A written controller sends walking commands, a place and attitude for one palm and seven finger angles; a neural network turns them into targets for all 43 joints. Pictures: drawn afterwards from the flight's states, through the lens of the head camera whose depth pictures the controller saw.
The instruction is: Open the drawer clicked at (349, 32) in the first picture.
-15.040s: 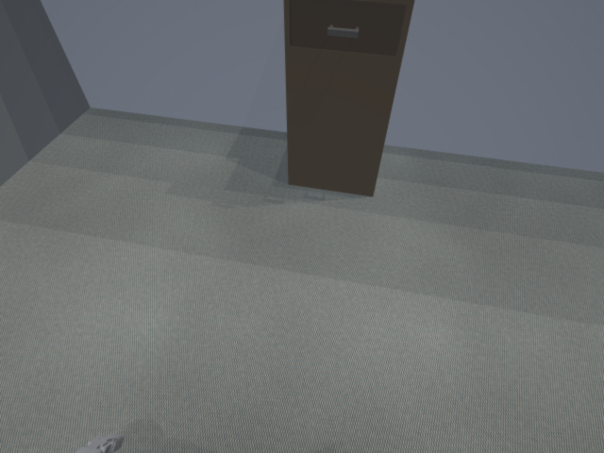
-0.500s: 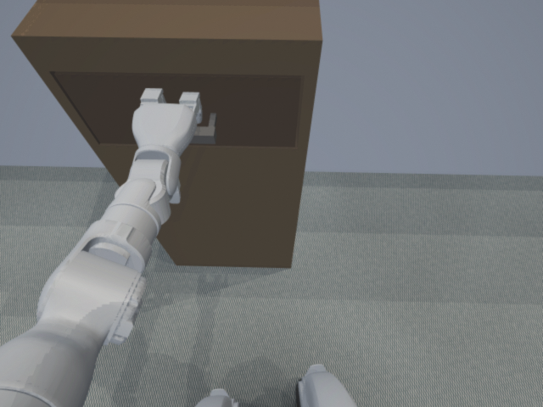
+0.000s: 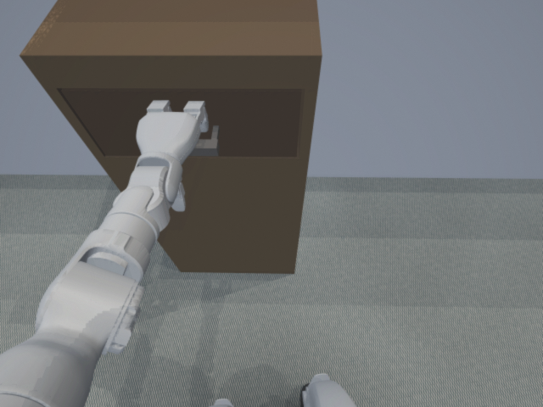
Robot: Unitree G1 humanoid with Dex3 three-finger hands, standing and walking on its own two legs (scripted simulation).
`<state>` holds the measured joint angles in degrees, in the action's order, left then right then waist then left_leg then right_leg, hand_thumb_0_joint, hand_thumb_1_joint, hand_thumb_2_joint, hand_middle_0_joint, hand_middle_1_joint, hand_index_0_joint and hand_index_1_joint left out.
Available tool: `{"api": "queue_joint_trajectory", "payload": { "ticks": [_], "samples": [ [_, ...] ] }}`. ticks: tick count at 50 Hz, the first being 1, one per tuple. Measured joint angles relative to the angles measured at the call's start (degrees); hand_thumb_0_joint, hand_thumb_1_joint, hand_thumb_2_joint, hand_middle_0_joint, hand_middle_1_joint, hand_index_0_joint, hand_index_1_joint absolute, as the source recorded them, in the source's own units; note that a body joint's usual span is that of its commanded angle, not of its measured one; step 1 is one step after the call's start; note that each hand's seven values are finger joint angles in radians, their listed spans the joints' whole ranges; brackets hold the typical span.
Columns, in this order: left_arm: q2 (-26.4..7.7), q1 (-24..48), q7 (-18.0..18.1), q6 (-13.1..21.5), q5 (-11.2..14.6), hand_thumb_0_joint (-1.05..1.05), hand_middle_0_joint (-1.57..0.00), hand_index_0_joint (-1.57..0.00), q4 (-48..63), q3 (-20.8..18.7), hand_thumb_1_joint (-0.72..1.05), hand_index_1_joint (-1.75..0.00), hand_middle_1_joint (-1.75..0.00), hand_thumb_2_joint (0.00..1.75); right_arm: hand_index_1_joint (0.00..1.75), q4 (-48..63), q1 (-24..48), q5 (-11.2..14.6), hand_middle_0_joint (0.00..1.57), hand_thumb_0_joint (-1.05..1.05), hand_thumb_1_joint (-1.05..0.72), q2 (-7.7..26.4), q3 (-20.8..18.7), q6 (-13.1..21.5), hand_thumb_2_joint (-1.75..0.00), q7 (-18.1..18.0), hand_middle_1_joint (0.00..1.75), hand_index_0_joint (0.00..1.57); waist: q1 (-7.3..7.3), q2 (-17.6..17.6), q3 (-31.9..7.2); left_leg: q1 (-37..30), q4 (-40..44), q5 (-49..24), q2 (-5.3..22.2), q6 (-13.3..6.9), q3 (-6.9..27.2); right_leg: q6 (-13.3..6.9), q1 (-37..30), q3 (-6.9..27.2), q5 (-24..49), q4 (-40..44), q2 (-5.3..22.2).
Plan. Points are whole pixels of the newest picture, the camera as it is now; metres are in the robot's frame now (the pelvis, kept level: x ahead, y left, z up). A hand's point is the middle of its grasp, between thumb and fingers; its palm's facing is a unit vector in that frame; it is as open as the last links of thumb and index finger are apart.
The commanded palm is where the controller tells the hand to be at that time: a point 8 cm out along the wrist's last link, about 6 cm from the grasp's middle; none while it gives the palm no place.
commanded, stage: lift the fingers back up to retry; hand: left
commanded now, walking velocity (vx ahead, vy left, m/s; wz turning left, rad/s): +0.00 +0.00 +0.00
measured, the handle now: (189, 139) +0.55 +0.11 +0.03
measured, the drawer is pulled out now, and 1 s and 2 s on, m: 0.00 0.00 0.00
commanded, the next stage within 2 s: re-aim the fingers above the handle in 0.44 s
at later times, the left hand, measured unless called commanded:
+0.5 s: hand (171, 142) +0.49 +0.12 +0.08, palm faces -0.04 -0.02 -1.00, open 13.8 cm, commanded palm +0.47 +0.13 +0.14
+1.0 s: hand (174, 142) +0.49 +0.12 +0.08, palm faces -0.02 -0.03 -1.00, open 13.8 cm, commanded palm +0.47 +0.13 +0.15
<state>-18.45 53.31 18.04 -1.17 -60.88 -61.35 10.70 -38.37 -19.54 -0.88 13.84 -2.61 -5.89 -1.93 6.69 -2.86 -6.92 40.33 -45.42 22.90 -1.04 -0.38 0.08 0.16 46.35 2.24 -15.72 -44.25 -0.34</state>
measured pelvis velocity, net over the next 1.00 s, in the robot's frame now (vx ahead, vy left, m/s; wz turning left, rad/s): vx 0.03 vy -0.01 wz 0.00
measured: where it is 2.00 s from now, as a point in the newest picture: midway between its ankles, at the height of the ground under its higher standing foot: outside the picture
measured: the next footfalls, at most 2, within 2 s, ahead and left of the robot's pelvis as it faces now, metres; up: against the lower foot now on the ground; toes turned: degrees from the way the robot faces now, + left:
none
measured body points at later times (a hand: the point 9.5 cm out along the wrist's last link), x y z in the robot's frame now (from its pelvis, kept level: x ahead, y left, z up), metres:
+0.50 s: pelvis +0.03 +0.00 +0.02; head +0.09 -0.03 +0.47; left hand +0.49 +0.12 +0.14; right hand +0.13 -0.26 -0.11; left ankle -0.02 +0.12 -0.70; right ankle +0.05 -0.12 -0.70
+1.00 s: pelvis +0.03 -0.01 +0.02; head +0.09 -0.03 +0.47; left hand +0.49 +0.12 +0.14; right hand +0.09 -0.27 -0.12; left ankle -0.02 +0.12 -0.70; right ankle +0.05 -0.12 -0.70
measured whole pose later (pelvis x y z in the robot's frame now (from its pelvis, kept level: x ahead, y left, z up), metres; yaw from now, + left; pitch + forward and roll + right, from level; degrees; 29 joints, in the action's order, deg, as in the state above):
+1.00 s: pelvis +0.03 -0.01 +0.02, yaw +0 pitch +13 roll +1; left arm -16.9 46.4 14.3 0.8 -60.5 -52.4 11.6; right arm -39.5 -16.8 -0.8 13.8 -3.3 -8.6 -1.8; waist 3.4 -2.9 -5.7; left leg 26.4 -34.4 20.7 -0.6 0.1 0.5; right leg -0.5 33.4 1.8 -15.1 -35.8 -0.5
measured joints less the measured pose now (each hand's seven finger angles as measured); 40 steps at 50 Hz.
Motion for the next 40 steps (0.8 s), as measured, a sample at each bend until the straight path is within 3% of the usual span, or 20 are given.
{"api": "queue_joint_trajectory", "payload": {
  "ticks": [4, 10, 22, 26, 31, 36, 40],
  "samples": [
    [0.71, -2.14, 0.79, 1.15, -0.41, 0.0, -0.32, -0.32, 2.04, -0.99, -0.49, -1.2, -1.23, 0.3, 0.3, -0.29, 0.11, -0.27, 0.2, 0.01, -0.91, -0.08, -0.17, -0.42, -0.9, 0.2, 0.3, 0.2, -0.48, -0.17, 0.17, -2.83, 2.2, -0.23, 0.13, -0.04, -0.2, 0.01, -2.6, 0.21, 0.11, 1.85, -0.12],
    [1.27, -4.74, 1.2, -0.04, -0.58, 0.0, -0.35, -0.34, 5.1, -0.9, -0.49, -1.21, -1.22, 0.3, 0.3, -0.6, 1.21, -0.21, 0.2, 0.01, -0.91, -0.19, -0.43, -1.51, -0.9, 0.55, 0.3, 0.2, -1.51, -0.49, 0.58, -7.19, 5.63, -0.79, 0.27, -0.03, -0.29, -0.04, -6.7, 0.31, 0.34, 4.69, -0.2],
    [2.46, -5.3, -4.19, -2.01, 1.17, 0.0, -0.33, -0.34, 7.74, 2.38, -0.49, -1.21, -1.2, 0.3, 0.3, 0.0, 4.86, 0.58, 0.2, 0.01, -0.91, -0.01, -0.06, -3.11, -0.9, 0.42, 0.3, 0.2, -3.86, -0.27, 0.88, -13.97, 10.91, -2.1, 0.14, 0.22, 0.51, -0.3, -13.19, -0.44, 0.55, 8.59, 0.11],
    [2.62, -6.27, -4.87, -0.21, 0.77, 0.0, -0.33, -0.33, 8.98, 2.82, -0.49, -1.21, -1.2, 0.3, 0.3, 0.9, 5.74, 0.4, 0.2, 0.01, -0.91, 0.02, -0.22, -3.0, -0.9, 0.25, 0.3, 0.2, -4.1, 0.06, 1.03, -14.21, 10.97, -2.05, 0.13, 0.35, 0.73, -0.44, -13.41, -0.68, 0.31, 8.44, 0.15],
    [2.84, -7.11, -3.21, 1.22, -0.02, 0.0, -0.33, -0.33, 9.98, 2.45, -0.49, -1.2, -1.2, 0.3, 0.3, 0.87, 6.4, -0.09, 0.2, 0.01, -0.91, -0.04, -0.45, -2.7, -0.9, 0.24, 0.3, 0.2, -4.22, 0.23, 1.19, -13.8, 10.51, -1.82, 0.19, 0.48, 0.81, -0.57, -12.96, -0.77, 0.03, 7.9, 0.1],
    [2.31, -6.29, -1.58, -0.55, -0.47, 0.0, -0.32, -0.33, 8.18, 1.6, -0.49, -1.2, -1.2, 0.3, 0.3, -0.03, 6.38, -0.06, 0.2, 0.01, -0.91, -0.28, -0.21, -2.94, -0.9, 0.32, 0.3, 0.2, -3.95, 0.24, 1.24, -13.57, 10.45, -1.81, 0.31, 0.59, 0.74, -0.68, -12.64, -0.73, 0.02, 7.74, -0.03],
    [1.54, -5.55, -2.73, -1.73, 0.31, 0.0, -0.32, -0.33, 7.28, 1.57, -0.49, -1.2, -1.2, 0.3, 0.3, -0.45, 5.47, 0.09, 0.2, 0.01, -0.91, -0.39, -0.23, -3.1, -0.9, 0.28, 0.3, 0.2, -3.69, -0.05, 1.42, -13.64, 10.78, -2.05, 0.39, 0.61, 0.77, -0.71, -12.76, -0.76, 0.31, 8.16, -0.1]
  ]
}}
